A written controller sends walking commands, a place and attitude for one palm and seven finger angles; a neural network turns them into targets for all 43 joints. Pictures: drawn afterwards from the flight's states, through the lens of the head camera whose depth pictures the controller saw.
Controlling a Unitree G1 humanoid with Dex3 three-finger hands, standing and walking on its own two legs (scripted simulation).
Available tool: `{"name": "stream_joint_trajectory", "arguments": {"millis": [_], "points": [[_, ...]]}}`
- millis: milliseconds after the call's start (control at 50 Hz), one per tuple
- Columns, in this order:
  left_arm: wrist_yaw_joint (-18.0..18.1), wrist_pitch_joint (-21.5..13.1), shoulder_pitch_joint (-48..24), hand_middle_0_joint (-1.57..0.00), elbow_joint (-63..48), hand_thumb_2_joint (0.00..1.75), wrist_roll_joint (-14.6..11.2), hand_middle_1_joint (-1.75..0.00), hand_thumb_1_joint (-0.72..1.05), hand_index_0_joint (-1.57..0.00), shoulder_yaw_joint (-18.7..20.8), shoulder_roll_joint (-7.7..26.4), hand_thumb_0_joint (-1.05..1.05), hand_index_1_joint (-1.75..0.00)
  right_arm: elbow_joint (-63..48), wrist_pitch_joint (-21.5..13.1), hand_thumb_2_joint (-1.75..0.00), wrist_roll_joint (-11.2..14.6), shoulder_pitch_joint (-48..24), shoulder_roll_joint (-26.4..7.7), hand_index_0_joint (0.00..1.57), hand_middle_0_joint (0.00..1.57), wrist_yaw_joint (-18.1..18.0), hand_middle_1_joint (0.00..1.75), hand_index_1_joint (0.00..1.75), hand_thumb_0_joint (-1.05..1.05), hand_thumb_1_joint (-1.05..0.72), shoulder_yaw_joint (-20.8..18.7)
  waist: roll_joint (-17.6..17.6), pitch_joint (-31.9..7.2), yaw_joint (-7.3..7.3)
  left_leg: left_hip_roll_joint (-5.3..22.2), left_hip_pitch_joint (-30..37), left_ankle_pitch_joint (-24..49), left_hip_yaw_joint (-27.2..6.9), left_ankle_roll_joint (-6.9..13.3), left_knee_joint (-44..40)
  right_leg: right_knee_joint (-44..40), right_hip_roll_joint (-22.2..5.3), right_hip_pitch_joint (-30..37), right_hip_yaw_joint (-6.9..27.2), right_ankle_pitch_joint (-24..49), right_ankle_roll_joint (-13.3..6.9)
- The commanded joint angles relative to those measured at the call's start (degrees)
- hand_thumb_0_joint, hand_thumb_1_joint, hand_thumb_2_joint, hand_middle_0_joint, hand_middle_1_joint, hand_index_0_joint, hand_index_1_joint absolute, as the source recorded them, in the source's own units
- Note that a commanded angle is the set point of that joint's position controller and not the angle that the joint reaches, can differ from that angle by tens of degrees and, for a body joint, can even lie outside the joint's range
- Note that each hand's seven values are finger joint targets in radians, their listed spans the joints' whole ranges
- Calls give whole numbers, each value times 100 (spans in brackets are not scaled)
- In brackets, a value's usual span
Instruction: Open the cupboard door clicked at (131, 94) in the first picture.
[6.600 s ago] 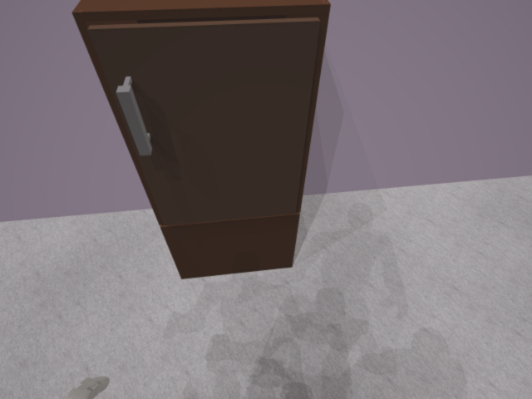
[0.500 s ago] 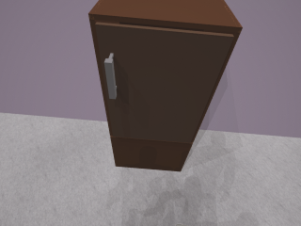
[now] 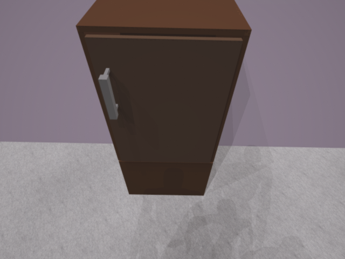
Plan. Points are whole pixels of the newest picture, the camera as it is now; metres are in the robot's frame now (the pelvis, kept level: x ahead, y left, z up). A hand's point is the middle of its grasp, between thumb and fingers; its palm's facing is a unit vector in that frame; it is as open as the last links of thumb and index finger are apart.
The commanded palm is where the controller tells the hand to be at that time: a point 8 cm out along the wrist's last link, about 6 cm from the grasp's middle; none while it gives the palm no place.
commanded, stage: come to a stop and stand still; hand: left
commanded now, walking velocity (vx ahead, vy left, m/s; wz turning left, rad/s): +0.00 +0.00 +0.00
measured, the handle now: (110, 94) +0.57 +0.22 +0.06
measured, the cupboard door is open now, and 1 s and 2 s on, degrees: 0 0 0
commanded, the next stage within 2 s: look again from close up in 0.18 s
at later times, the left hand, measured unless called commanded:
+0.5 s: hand out of the picture -0.02 +0.17 -0.19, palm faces +0.02 -0.99 -0.16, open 7.4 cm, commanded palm none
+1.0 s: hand out of the picture -0.04 +0.21 -0.19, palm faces +0.00 -0.99 -0.16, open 7.4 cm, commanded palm none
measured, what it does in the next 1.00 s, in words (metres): stands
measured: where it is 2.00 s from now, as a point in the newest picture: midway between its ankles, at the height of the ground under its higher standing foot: outside the picture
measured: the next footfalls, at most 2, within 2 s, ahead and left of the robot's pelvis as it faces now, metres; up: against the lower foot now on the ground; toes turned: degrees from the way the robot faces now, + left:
none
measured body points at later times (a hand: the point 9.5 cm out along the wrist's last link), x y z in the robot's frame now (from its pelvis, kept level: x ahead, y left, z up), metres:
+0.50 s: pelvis +0.00 +0.02 -0.01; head +0.00 +0.03 +0.44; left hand -0.02 +0.22 -0.17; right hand +0.01 -0.21 -0.16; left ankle +0.02 +0.12 -0.74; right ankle -0.03 -0.09 -0.74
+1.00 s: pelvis -0.01 +0.04 -0.01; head -0.01 +0.06 +0.44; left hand -0.04 +0.26 -0.17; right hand -0.01 -0.18 -0.16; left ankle +0.01 +0.12 -0.74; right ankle -0.03 -0.09 -0.74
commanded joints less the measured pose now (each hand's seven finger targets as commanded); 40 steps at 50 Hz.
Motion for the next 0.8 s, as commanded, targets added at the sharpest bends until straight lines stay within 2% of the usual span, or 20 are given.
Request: {"name": "stream_joint_trajectory", "arguments": {"millis": [0, 140, 240, 260, 280, 300, 320, 340, 360, 380, 420, 460, 480, 500, 560, 620, 660, 680, 700, 780], "points": [[59, -96, 487, -20, -112, 90, -12, -30, 90, -20, 122, 525, 0, -30, -98, -62, -90, 28, 233, -391, 20, 20, -18, 30, 30, 0, -90, -57, -69, 419, 87, 402, 120, 408, -480, 49, -399, -747, -734, -527, 644, 892, -17], [84, -110, 549, -20, -89, 90, -4, -30, 90, -20, 134, 455, 0, -30, -55, -59, -90, 31, 242, -321, 20, 20, -45, 30, 30, 0, -90, -65, 17, 288, 81, 413, 199, 529, -476, 37, -366, -708, -721, -404, 636, 1223, -17], [93, -107, 582, -20, -92, 90, 10, -30, 90, -20, 133, 417, 0, -30, -53, -54, -90, 32, 197, -334, 20, 20, -52, 30, 30, 0, -90, -69, -43, 317, 83, 440, 262, 616, -495, 53, -383, -692, -707, -434, 621, 1343, -2], [286, -269, 913, -20, 26, 90, 113, -30, 90, -20, 149, 795, 0, -30, -562, -190, -90, 59, -559, -600, 20, 20, 19, 30, 30, 0, -90, -51, -402, 663, 377, 338, -521, 412, -310, -83, 1132, -615, -1106, -660, 1122, 4190, 334], [265, -345, 727, -20, -132, 90, 108, -30, 90, -20, 170, 954, 0, -30, -861, -134, -90, 47, -376, -383, 20, 20, 56, 30, 30, 0, -90, -3, -368, 492, 19, 157, -647, -350, -354, -24, 966, -339, -1368, -213, 922, 5608, 163], [227, -340, 665, -20, -241, 90, 95, -30, 90, -20, 159, 856, 0, -30, -734, -154, -90, 17, 54, -167, 20, 20, 35, 30, 30, 0, -90, -16, -494, -117, -51, 68, -360, -401, -335, 123, 734, 37, -1281, 142, 801, 5597, 4], [215, -325, 609, -20, -240, 90, 57, -30, 90, -20, 126, 769, 0, -30, -672, -192, -90, 21, 214, -271, 20, 20, 23, 30, 30, 0, -90, -34, -598, -561, -62, 109, -153, -86, -397, 125, 583, 210, -1135, 233, 632, 4966, -124], [196, -319, 512, -20, -286, 90, 23, -30, 90, -20, 108, 705, 0, -30, -651, -189, -90, 25, 269, -404, 20, 20, 15, 30, 30, 0, -90, -41, -709, -702, -70, 174, -31, 293, -516, 152, 518, 223, -963, 209, 583, 4115, -129], [176, -293, 449, -20, -362, 90, 17, -30, 90, -20, 112, 663, 0, -30, -652, -183, -90, 28, 271, -497, 20, 20, 7, 30, 30, 0, -90, -51, -490, -686, -53, 254, 58, 516, -595, 175, 435, 166, -859, 24, 613, 3092, -131], [165, -252, 383, -20, -399, 90, 34, -30, 90, -20, 115, 641, 0, -30, -670, -190, -90, 16, 232, -513, 20, 20, 7, 30, 30, 0, -90, -44, -132, -386, -18, 328, 60, 786, -627, 182, 395, 142, -736, -262, 580, 2387, -124], [126, -175, 380, -20, -405, 90, 47, -30, 90, -20, 114, 662, 0, -30, -710, -162, -90, -7, 94, -579, 20, 20, 13, 30, 30, 0, -90, -28, 385, 104, 62, 363, -201, 665, -729, 205, 220, 28, -624, -623, 570, 1054, -118], [94, -117, 397, -20, -419, 90, 62, -30, 90, -20, 104, 698, 0, -30, -808, -128, -90, -11, -5, -637, 20, 20, 23, 30, 30, 0, -90, -25, 278, 483, 99, 359, -500, 76, -834, 237, 6, -96, -545, -848, 605, 223, -125], [89, -109, 397, -20, -427, 90, 79, -30, 90, -20, 106, 697, 0, -30, -829, -135, -90, -13, 26, -645, 20, 20, 31, 30, 30, 0, -90, -25, 349, 545, 104, 377, -583, 0, -896, 259, -76, -114, -530, -844, 564, 132, -109], [75, -92, 395, -20, -447, 90, 77, -30, 90, -20, 106, 720, 0, -30, -854, -131, -90, -13, 18, -668, 20, 20, 35, 30, 30, 0, -90, -24, 193, 598, 115, 365, -660, -228, -936, 264, -166, -116, -512, -867, 556, -13, -103], [52, -52, 340, -20, -542, 90, 74, -30, 90, -20, 108, 735, 0, -30, -916, -124, -90, -29, 15, -802, 20, 20, 46, 30, 30, 0, -90, -53, 92, 574, 108, 373, -773, -886, -1094, 292, -430, -72, -475, -887, 530, -284, -75], [40, -40, 359, -20, -610, 90, 81, -30, 90, -20, 114, 765, 0, -30, -955, -153, -90, -29, -13, -895, 20, 20, 51, 30, 30, 0, -90, -62, 178, 358, 147, 450, -770, -951, -1220, 335, -632, 51, -465, -681, 421, -27, -28], [32, -47, 376, -20, -615, 90, 76, -30, 90, -20, 109, 768, 0, -30, -967, -173, -90, -20, -44, -941, 20, 20, 53, 30, 30, 0, -90, -65, 109, 236, 174, 471, -683, -805, -1228, 354, -656, 54, -491, -602, 393, 128, -4], [31, -49, 358, -20, -633, 90, 79, -30, 90, -20, 108, 791, 0, -30, -958, -193, -90, -16, -30, -939, 20, 20, 52, 30, 30, 0, -90, -70, 221, 146, 172, 487, -597, -602, -1230, 363, -683, 84, -491, -560, 377, 215, 6], [27, -44, 356, -20, -650, 90, 74, -30, 90, -20, 111, 812, 0, -30, -957, -197, -90, -10, -45, -970, 20, 20, 51, 30, 30, 0, -90, -61, 280, 160, 180, 492, -621, -648, -1242, 364, -710, 67, -503, -553, 363, 186, 16], [25, -46, 365, -20, -619, 90, 78, -30, 90, -20, 105, 835, 0, -30, -910, -198, -90, 1, -44, -960, 20, 20, 54, 30, 30, 0, -90, -67, 110, 197, 181, 475, -575, -587, -1214, 357, -748, -21, -533, -548, 383, 279, 26]]}}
